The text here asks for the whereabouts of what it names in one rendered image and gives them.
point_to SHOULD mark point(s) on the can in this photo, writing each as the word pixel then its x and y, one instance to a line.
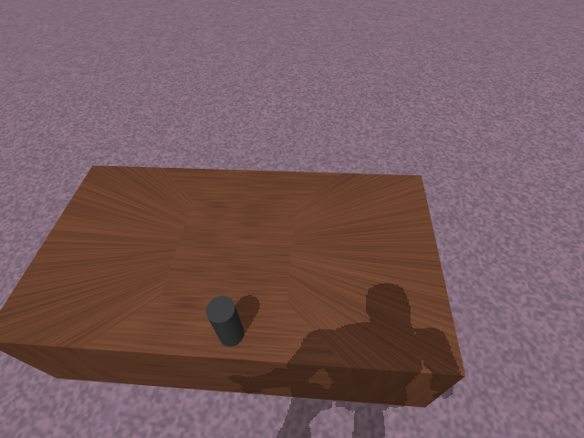
pixel 222 314

